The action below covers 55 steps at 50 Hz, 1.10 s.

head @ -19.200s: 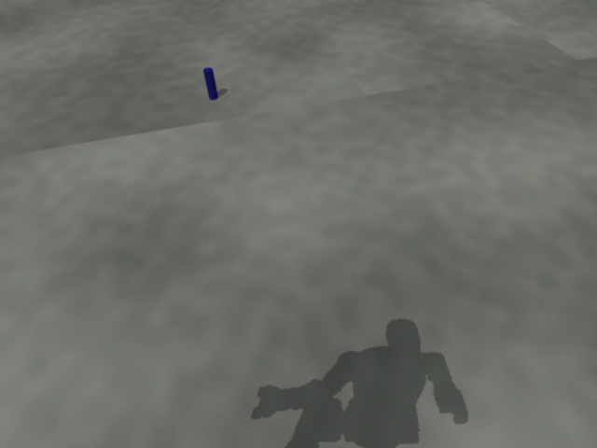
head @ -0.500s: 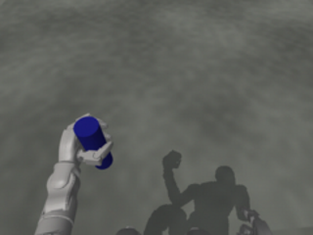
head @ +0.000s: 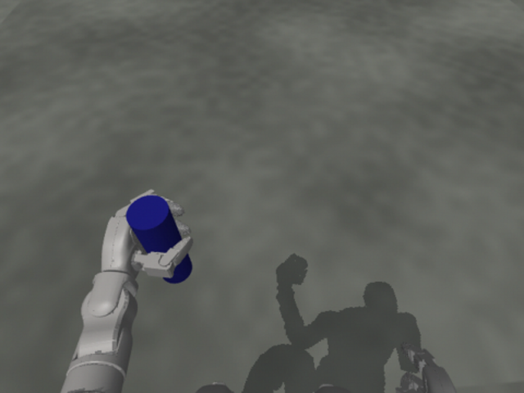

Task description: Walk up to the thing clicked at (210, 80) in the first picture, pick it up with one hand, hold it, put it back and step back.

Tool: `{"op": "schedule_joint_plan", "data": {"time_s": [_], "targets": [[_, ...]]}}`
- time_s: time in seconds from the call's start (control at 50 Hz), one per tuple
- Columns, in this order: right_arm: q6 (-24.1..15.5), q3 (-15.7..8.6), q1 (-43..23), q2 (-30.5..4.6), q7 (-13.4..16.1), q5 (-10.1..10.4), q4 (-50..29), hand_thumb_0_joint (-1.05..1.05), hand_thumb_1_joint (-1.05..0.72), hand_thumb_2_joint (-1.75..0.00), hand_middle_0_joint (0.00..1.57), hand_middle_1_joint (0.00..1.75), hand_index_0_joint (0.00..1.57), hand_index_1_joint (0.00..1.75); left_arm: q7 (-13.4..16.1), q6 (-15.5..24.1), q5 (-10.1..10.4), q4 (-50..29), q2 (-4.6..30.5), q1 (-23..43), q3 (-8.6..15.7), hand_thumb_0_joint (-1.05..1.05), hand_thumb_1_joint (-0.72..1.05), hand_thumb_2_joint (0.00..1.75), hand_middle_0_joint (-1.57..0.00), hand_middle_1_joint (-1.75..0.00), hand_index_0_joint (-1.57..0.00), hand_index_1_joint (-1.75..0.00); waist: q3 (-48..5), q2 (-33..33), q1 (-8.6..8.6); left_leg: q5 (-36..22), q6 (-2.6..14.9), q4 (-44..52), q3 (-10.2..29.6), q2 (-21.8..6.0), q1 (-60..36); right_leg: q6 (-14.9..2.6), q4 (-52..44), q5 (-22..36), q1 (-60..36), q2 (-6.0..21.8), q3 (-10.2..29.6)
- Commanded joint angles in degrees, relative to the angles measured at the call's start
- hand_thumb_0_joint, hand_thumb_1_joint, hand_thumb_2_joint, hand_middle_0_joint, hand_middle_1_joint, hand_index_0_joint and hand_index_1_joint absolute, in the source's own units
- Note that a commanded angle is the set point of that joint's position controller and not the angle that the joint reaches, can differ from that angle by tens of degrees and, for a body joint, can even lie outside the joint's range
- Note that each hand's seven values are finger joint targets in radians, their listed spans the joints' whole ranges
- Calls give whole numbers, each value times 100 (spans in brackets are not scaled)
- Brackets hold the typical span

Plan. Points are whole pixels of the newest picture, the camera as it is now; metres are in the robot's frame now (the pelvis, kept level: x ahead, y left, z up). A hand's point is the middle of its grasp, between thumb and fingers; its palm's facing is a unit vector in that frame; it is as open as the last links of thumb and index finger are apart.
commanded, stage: hold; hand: left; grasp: from the side
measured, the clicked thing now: (164, 244) +0.32 +0.17 +0.03
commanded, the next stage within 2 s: crouch in 1.72 s
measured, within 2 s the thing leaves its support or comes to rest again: neither
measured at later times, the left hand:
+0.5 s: hand (168, 236) +0.32 +0.16 +0.05, palm faces +0.00 -1.00 -0.01, open 7.5 cm
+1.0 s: hand (166, 236) +0.32 +0.16 +0.05, palm faces +0.00 -1.00 -0.01, open 7.5 cm
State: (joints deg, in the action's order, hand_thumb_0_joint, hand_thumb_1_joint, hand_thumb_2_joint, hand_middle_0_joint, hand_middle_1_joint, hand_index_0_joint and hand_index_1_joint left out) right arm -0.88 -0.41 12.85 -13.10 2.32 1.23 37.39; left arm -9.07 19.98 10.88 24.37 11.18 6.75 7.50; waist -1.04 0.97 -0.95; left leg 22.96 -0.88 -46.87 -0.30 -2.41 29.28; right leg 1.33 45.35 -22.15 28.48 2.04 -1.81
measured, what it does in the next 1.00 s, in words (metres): stands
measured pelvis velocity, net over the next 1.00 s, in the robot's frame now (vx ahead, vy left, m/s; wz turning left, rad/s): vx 0.00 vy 0.00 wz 0.00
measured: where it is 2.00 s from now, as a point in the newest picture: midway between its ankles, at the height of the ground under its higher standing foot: outside the picture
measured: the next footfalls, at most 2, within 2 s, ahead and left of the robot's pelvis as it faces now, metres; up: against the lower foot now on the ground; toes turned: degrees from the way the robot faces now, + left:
none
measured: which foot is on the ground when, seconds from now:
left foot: down 0.00-1.00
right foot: down 0.00-1.00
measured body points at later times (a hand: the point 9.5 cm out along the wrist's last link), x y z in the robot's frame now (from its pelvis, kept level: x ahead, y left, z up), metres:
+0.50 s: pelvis +0.00 +0.00 +0.00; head +0.04 +0.00 +0.45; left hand +0.32 +0.21 +0.06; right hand +0.13 -0.25 -0.11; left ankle +0.01 +0.13 -0.71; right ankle +0.01 -0.14 -0.71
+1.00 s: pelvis +0.00 +0.00 +0.00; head +0.04 +0.00 +0.45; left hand +0.32 +0.22 +0.06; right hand +0.13 -0.25 -0.11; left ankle +0.01 +0.13 -0.71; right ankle +0.01 -0.14 -0.71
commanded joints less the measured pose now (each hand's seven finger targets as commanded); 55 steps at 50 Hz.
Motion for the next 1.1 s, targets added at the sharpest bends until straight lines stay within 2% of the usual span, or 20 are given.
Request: {"op": "schedule_joint_plan", "data": {"time_s": [0.0, 0.04, 0.14, 0.16, 0.32, 0.36, 0.4, 0.44, 0.5, 0.58, 0.64, 0.7, 0.74, 0.78, 0.86, 0.88, 0.92, 0.96, 1.04, 1.08], "targets": [[-235, -283, -208, -765, 37, -15, -733, 0, -90, -90, 20, 30, 20, 30, 28, 473, 74, -1445, 904, 1679, 382, 0, 37, 122, -130, -141, -132, -140, -1599, 38, -9, -1275, 76, 709, -12, 174, -727, -167, -597, 1459, -711, -227, -62], [-223, -271, -160, -759, 41, -8, -722, 0, -90, -90, 20, 30, 20, 30, 23, 424, 82, -1230, 695, 1549, 223, 0, 35, 123, -130, -141, -131, -141, -1590, -35, -68, -1479, 67, 713, 16, 145, -843, -168, -575, 1602, -731, -244, -91], [-229, -267, -206, -721, 53, -14, -681, 0, -91, -90, 20, 30, 20, 30, 9, 413, 100, -980, 799, 1533, 407, 0, 36, 121, -130, -140, -131, -140, -1496, -185, -28, -1294, 109, 681, -38, 174, -677, -126, -680, 1502, -715, -212, -48], [-242, -294, -206, -765, 45, -14, -685, 0, -91, -90, 20, 30, 20, 30, -9, 410, 95, -1053, 690, 1624, 266, 0, 37, 122, -130, -141, -131, -140, -1305, -270, -85, -1179, 112, 735, -24, 170, -619, -138, -681, 1408, -622, -216, -59], [-259, -306, -169, -765, 38, -21, -704, 0, -91, -90, 20, 30, 20, 30, -61, 524, 126, -1499, 829, 1865, 336, 0, 39, 121, -129, -140, -130, -139, -1848, 1, -26, -1493, 96, 654, -41, 188, -883, -148, -625, 1699, -815, -204, -36], [-245, -286, -171, -764, 48, -16, -669, 0, -90, -90, 20, 30, 20, 30, -33, 483, 120, -1161, 860, 1616, 441, 0, 37, 121, -129, -140, -130, -139, -1699, -124, 6, -1476, 106, 664, -51, 183, -782, -135, -652, 1696, -819, -200, -41], [-242, -263, -162, -726, 45, -27, -651, 0, -90, -90, 20, 30, 20, 30, -38, 467, 90, -928, 721, 1656, 305, 0, 38, 123, -130, -141, -131, -141, -1556, -185, -70, -1425, 111, 672, -40, 168, -724, -134, -653, 1651, -689, -213, -52], [-234, -285, -193, -755, 70, -29, -648, 0, -90, -90, 20, 30, 20, 30, 4, 534, 70, -1228, 934, 1978, 483, 0, 40, 123, -129, -140, -131, -140, -1458, -54, -28, -1226, 109, 703, -64, 193, -705, -138, -698, 1450, -624, -185, -27], [-250, -286, -164, -756, 50, -36, -655, 0, -90, -90, 20, 30, 20, 30, -69, 514, 96, -1168, 820, 1868, 376, 0, 42, 123, -130, -141, -131, -140, -1722, 7, -29, -1372, 92, 720, -39, 171, -850, -155, -648, 1568, -739, -212, -38], [-250, -287, -140, -754, 50, -28, -628, 0, -90, -90, 20, 30, 20, 30, -90, 476, 115, -894, 846, 1757, 427, 0, 41, 123, -130, -141, -131, -140, -1614, -137, -10, -1328, 104, 712, -29, 168, -714, -150, -672, 1520, -754, -212, -60], [-276, -299, -204, -767, 51, -23, -674, 0, -91, -90, 20, 30, 20, 30, -110, 485, 103, -1013, 713, 1791, 252, 0, 40, 124, -132, -142, -133, -142, -1455, -135, -52, -1255, 109, 726, -45, 180, -717, -149, -711, 1449, -653, -213, -50], [-270, -286, -117, -742, 48, -23, -653, 0, -90, -90, 20, 30, 20, 30, -92, 465, 122, -1129, 805, 1708, 359, 0, 39, 122, -129, -140, -131, -139, -1772, 7, 16, -1449, 91, 717, -57, 172, -862, -161, -674, 1626, -811, -213, -43], [-272, -293, -142, -770, 22, -16, -662, 0, -90, -90, 20, 30, 20, 30, -72, 428, 109, -754, 686, 1515, 349, 0, 41, 124, -130, -141, -131, -141, -1493, -189, -33, -1408, 94, 735, -17, 144, -702, -167, -645, 1565, -656, -246, -91], [-270, -302, -163, -768, 32, -18, -671, 0, -91, -90, 20, 30, 20, 30, -33, 519, 95, -1134, 927, 1931, 496, 0, 41, 123, -130, -141, -131, -140, -1631, -36, 6, -1392, 91, 713, -33, 148, -777, -164, -644, 1542, -696, -228, -62], [-273, -299, -116, -755, 34, -25, -666, 0, -91, -90, 20, 30, 20, 30, -37, 539, 71, -1224, 797, 1932, 320, 0, 41, 124, -130, -142, -132, -141, -1606, -44, -23, -1402, 98, 697, -40, 170, -764, -155, -649, 1579, -688, -214, -45], [-263, -293, -106, -764, 35, -23, -634, 0, -91, -90, 20, 30, 20, 30, -39, 491, 67, -702, 716, 1551, 355, 0, 39, 124, -130, -142, -132, -141, -1384, -283, -63, -1353, 116, 707, -19, 154, -679, -143, -651, 1530, -628, -225, -69], [-288, -320, -183, -778, 24, -20, -696, 0, -91, -90, 20, 30, 20, 30, -40, 591, 84, -1508, 991, 2070, 467, 0, 38, 123, -130, -141, -131, -140, -1725, 122, 31, -1305, 85, 734, -50, 176, -814, -172, -659, 1478, -738, -206, -29], [-272, -304, -144, -757, 14, -29, -648, 0, -91, -90, 20, 30, 20, 30, -42, 494, 57, -853, 692, 1608, 283, 0, 35, 123, -129, -141, -130, -140, -1417, -119, -46, -1220, 94, 733, -14, 151, -625, -173, -649, 1376, -601, -238, -75], [-288, -328, -130, -791, 10, -33, -647, 0, -91, -90, 20, 30, 20, 30, -56, 559, 81, -1257, 858, 1751, 374, 0, 38, 122, -128, -140, -130, -139, -1717, -34, -23, -1351, 93, 690, -22, 149, -784, -171, -616, 1516, -665, -231, -54], [-288, -314, -79, -777, 15, -38, -634, 0, -91, -90, 20, 30, 20, 30, -70, 531, 60, -1142, 692, 1799, 195, 0, 40, 122, -128, -139, -130, -139, -1657, -115, -101, -1516, 90, 656, -3, 140, -798, -170, -589, 1677, -696, -233, -77]]}}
